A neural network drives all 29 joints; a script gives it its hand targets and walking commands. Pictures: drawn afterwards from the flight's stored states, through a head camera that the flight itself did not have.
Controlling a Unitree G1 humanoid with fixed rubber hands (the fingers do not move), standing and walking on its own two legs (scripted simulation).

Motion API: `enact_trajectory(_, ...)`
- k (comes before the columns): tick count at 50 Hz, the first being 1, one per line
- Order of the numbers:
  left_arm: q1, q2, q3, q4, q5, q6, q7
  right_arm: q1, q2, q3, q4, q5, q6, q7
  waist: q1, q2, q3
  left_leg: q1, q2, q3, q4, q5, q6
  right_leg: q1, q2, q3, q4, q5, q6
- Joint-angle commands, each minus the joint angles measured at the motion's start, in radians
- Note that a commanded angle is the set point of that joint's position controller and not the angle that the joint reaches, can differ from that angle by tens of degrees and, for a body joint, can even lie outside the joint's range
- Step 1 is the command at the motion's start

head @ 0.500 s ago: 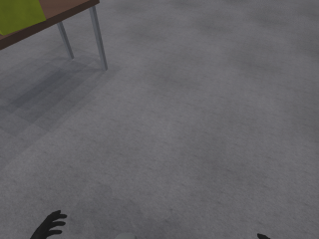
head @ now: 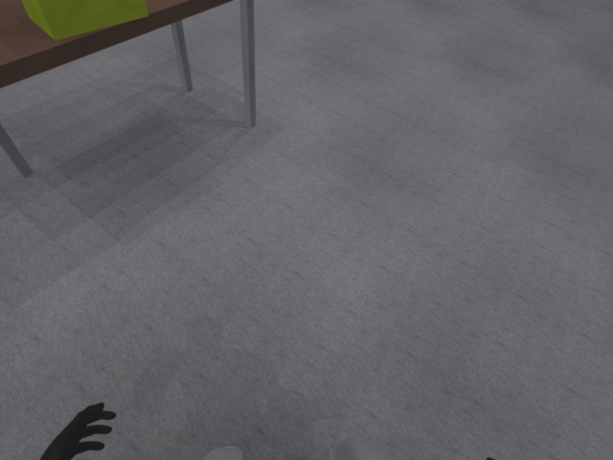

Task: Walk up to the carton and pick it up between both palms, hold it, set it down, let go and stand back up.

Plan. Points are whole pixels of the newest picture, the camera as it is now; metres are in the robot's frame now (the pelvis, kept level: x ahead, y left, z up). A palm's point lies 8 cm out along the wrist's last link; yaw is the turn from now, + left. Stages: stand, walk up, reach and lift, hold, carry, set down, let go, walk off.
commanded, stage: walk up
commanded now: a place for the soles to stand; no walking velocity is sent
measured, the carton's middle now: out of the picture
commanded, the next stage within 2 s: none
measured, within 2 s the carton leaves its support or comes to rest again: neither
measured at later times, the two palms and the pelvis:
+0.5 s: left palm (112, 391) +0.21 +0.26 -0.08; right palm (500, 333) +0.32 -0.32 -0.08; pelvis +0.17 -0.04 +0.00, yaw +10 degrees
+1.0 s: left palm (99, 302) +0.34 +0.33 -0.09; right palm (439, 256) +0.47 -0.25 -0.09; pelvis +0.33 +0.00 +0.00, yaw +17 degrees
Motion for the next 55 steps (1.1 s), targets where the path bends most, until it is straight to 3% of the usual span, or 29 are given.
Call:
enact_trajectory(1, -0.064, 0.183, 0.103, -0.085, 0.008, -0.047, -0.011, -0.042, -0.329, -0.117, -0.057, 0.009, -0.033, -0.021, -0.005, 0.211, -0.077, 0.029, 0.156, -0.44, -0.344, -0.08, 0.255, 0.014, -0.019, 0.173, -0.227, 0.086, -0.012)
enact_trajectory(2, -0.05, 0.187, 0.104, -0.091, 0.013, -0.053, -0.006, -0.061, -0.338, -0.127, -0.066, 0.01, -0.037, -0.019, 0.01, 0.21, -0.079, 0.0, 0.193, -0.473, -0.332, -0.058, 0.257, 0.07, -0.051, 0.222, -0.295, 0.153, -0.003)
enact_trajectory(4, 0.011, 0.175, 0.115, -0.053, 0.012, -0.068, -0.006, -0.168, -0.31, -0.126, -0.091, 0.005, -0.032, -0.017, 0.054, 0.181, -0.061, -0.164, 0.144, -0.364, -0.258, -0.035, 0.21, 0.276, -0.049, 0.213, -0.46, 0.328, 0.007)
enact_trajectory(5, 0.103, 0.187, 0.125, -0.031, 0.01, -0.072, 0.003, -0.188, -0.279, -0.113, -0.097, 0.009, -0.027, -0.013, 0.101, 0.15, -0.1, -0.272, 0.056, -0.275, -0.159, -0.025, 0.151, 0.516, -0.018, 0.194, -0.556, 0.408, -0.004)
enact_trajectory(6, 0.228, 0.204, 0.141, 0.002, 0.006, -0.068, 0.022, -0.228, -0.21, -0.091, -0.099, 0.01, -0.033, -0.016, 0.178, 0.08, -0.167, -0.346, -0.028, -0.177, -0.002, -0.068, 0.097, 0.692, -0.085, 0.267, -0.655, 0.404, -0.003)
enact_trajectory(7, 0.297, 0.263, 0.159, 0.013, 0.021, -0.07, 0.037, -0.181, -0.13, -0.061, -0.101, 0.006, -0.031, -0.016, 0.19, -0.089, -0.261, -0.418, -0.128, -0.035, 0.256, -0.182, 0.076, 0.779, -0.308, 0.446, -0.744, 0.227, 0.011)
enact_trajectory(8, 0.225, 0.297, 0.161, -0.018, 0.034, -0.07, 0.042, -0.131, -0.185, -0.071, -0.075, 0.0, -0.02, -0.018, 0.152, -0.115, -0.231, -0.41, -0.085, -0.001, 0.457, -0.191, 0.035, 0.667, -0.51, 0.667, -0.876, -0.05, -0.05)
enact_trajectory(9, 0.106, 0.331, 0.162, -0.056, 0.036, -0.067, 0.049, -0.032, -0.232, -0.076, -0.024, 0.007, -0.011, -0.014, 0.085, -0.05, -0.169, -0.368, -0.027, -0.042, 0.538, -0.166, 0.034, 0.526, -0.533, 0.662, -0.947, -0.232, -0.016)
enact_trajectory(10, 0.011, 0.335, 0.168, -0.074, 0.035, -0.07, 0.048, 0.003, -0.286, -0.098, 0.008, 0.002, 0.0, -0.008, 0.053, -0.032, -0.133, -0.404, 0.015, -0.035, 0.544, -0.143, 0.028, 0.502, -0.583, 0.691, -0.947, -0.259, -0.05)
enact_trajectory(13, 0.025, 0.249, 0.14, -0.063, 0.02, -0.08, 0.033, -0.016, -0.299, -0.118, 0.062, 0.019, 0.005, 0.007, 0.042, -0.008, 0.023, -0.248, 0.075, -0.018, 0.505, 0.032, 0.029, 0.297, -0.376, 0.341, -0.935, 0.066, 0.127)
enact_trajectory(14, 0.039, 0.254, 0.138, -0.068, 0.023, -0.081, 0.032, -0.029, -0.289, -0.113, 0.048, 0.019, 0.008, 0.012, 0.04, 0.014, 0.071, -0.228, 0.072, -0.008, 0.486, 0.063, 0.018, 0.256, -0.344, 0.292, -0.946, 0.125, 0.156)
enact_trajectory(17, 0.017, 0.23, 0.141, -0.055, 0.011, -0.073, 0.028, -0.004, -0.249, -0.109, 0.061, 0.022, 0.023, 0.015, 0.023, -0.076, 0.03, -0.239, 0.055, 0.023, 0.416, 0.154, -0.001, 0.381, -0.317, 0.112, -0.907, 0.38, 0.175)
enact_trajectory(20, 0.067, 0.219, 0.143, -0.059, 0.005, -0.058, 0.033, -0.055, -0.244, -0.106, 0.043, 0.01, 0.028, 0.014, 0.048, -0.075, 0.024, -0.285, 0.057, 0.073, 0.369, 0.142, -0.008, 0.504, -0.282, 0.046, -0.827, 0.686, 0.125)
enact_trajectory(28, 0.074, 0.239, 0.147, -0.064, 0.009, -0.02, 0.03, -0.208, -0.231, -0.089, -0.026, -0.014, 0.014, 0.017, 0.092, 0.004, 0.062, -0.281, 0.11, 0.129, 0.115, 0.03, 0.028, 0.527, -0.37, 0.024, -0.736, 0.603, -0.067)
enact_trajectory(30, 0.064, 0.273, 0.151, -0.072, 0.025, -0.017, 0.03, -0.188, -0.24, -0.099, -0.03, -0.017, 0.008, 0.019, 0.081, -0.011, 0.031, -0.245, 0.09, 0.149, 0.114, -0.05, 0.053, 0.539, -0.398, 0.027, -0.669, 0.605, -0.083)
enact_trajectory(31, 0.024, 0.266, 0.146, -0.082, 0.017, -0.017, 0.028, -0.134, -0.249, -0.102, -0.02, -0.018, 0.003, 0.014, 0.039, -0.016, 0.027, -0.157, 0.073, 0.166, 0.075, -0.049, 0.065, 0.478, -0.393, 0.001, -0.619, 0.636, -0.096)
enact_trajectory(33, -0.086, 0.261, 0.13, -0.109, 0.022, -0.013, 0.026, 0.104, -0.294, -0.126, 0.046, -0.027, -0.01, -0.002, -0.104, 0.014, -0.105, 0.198, 0.013, 0.092, -0.053, -0.117, 0.13, 0.298, -0.307, -0.061, -0.345, 0.626, -0.093)
enact_trajectory(34, -0.049, 0.189, 0.106, -0.101, 0.029, -0.008, 0.022, 0.217, -0.364, -0.156, 0.081, -0.02, -0.018, -0.021, -0.143, 0.243, -0.137, 0.388, -0.023, -0.088, -0.138, -0.225, 0.19, 0.132, -0.194, -0.048, -0.01, 0.514, -0.068)
enact_trajectory(35, -0.022, 0.146, 0.101, -0.119, 0.02, -0.013, 0.012, 0.174, -0.401, -0.163, 0.05, -0.013, -0.019, -0.038, -0.113, 0.415, -0.077, 0.457, 0.119, -0.497, -0.281, -0.256, 0.247, -0.111, 0.011, -0.021, 0.115, 0.11, -0.012)
enact_trajectory(36, -0.041, 0.185, 0.11, -0.143, 0.02, -0.016, 0.006, 0.173, -0.412, -0.155, 0.024, 0.003, -0.019, -0.035, -0.093, 0.366, -0.059, 0.54, 0.221, -0.871, -0.392, -0.293, 0.339, -0.338, 0.107, 0.095, 0.161, -0.062, 0.005)
enact_trajectory(37, -0.086, 0.225, 0.107, -0.147, 0.033, -0.026, 0.009, 0.176, -0.407, -0.157, 0.017, 0.015, -0.017, -0.039, -0.096, 0.249, -0.035, 0.489, 0.268, -0.909, -0.386, -0.222, 0.366, -0.346, 0.053, 0.183, 0.165, -0.083, 0.002)
enact_trajectory(39, -0.052, 0.19, 0.089, -0.113, 0.015, -0.037, -0.002, 0.101, -0.356, -0.14, 0.009, 0.003, -0.019, -0.054, -0.05, 0.149, -0.079, 0.432, 0.201, -0.704, -0.322, -0.044, 0.3, -0.265, 0.004, 0.237, 0.06, -0.028, -0.021)
enact_trajectory(41, -0.012, 0.163, 0.093, -0.101, 0.014, -0.034, -0.005, 0.047, -0.305, -0.116, 0.009, 0.015, -0.03, -0.06, -0.012, 0.205, -0.084, 0.295, 0.14, -0.467, -0.295, 0.105, 0.241, -0.159, -0.033, 0.222, -0.051, 0.055, -0.009)
enact_trajectory(45, -0.048, 0.168, 0.099, -0.095, 0.018, -0.031, -0.005, 0.004, -0.313, -0.117, -0.03, 0.002, -0.043, -0.049, -0.021, 0.217, -0.037, 0.085, 0.12, -0.437, -0.337, -0.103, 0.251, -0.036, -0.028, 0.189, -0.194, 0.135, -0.003)
enact_trajectory(47, -0.097, 0.171, 0.101, -0.098, 0.021, -0.041, -0.009, 0.03, -0.296, -0.112, -0.015, 0.0, -0.049, -0.046, -0.039, 0.171, 0.005, 0.069, 0.119, -0.417, -0.347, -0.07, 0.254, -0.082, -0.032, 0.156, -0.265, 0.233, 0.007)
enact_trajectory(50, -0.094, 0.162, 0.102, -0.089, 0.026, -0.049, -0.01, 0.004, -0.315, -0.126, -0.032, -0.004, -0.048, -0.045, -0.035, 0.241, -0.007, 0.068, 0.136, -0.447, -0.336, -0.049, 0.235, 0.016, -0.028, 0.198, -0.35, 0.26, 0.004)
enact_trajectory(53, 0.122, 0.178, 0.107, -0.032, 0.01, -0.073, 0.006, -0.085, -0.26, -0.102, -0.066, 0.01, -0.049, -0.052, 0.077, 0.121, -0.118, -0.115, 0.05, -0.29, -0.072, 0.104, 0.137, 0.455, -0.042, 0.228, -0.626, 0.439, -0.025)
enact_trajectory(54, 0.232, 0.249, 0.141, -0.004, 0.023, -0.074, 0.021, -0.084, -0.187, -0.085, -0.072, 0.014, -0.054, -0.048, 0.14, -0.047, -0.197, -0.219, -0.052, -0.151, 0.198, 0.037, 0.075, 0.662, -0.192, 0.395, -0.724, 0.328, -0.031)
enact_trajectory(55, 0.275, 0.292, 0.156, -0.007, 0.016, -0.069, 0.039, -0.001, -0.134, -0.06, -0.057, 0.024, -0.05, -0.045, 0.14, -0.117, -0.283, -0.279, -0.131, -0.001, 0.414, -0.192, 0.046, 0.75, -0.47, 0.61, -0.813, 0.114, 0.001)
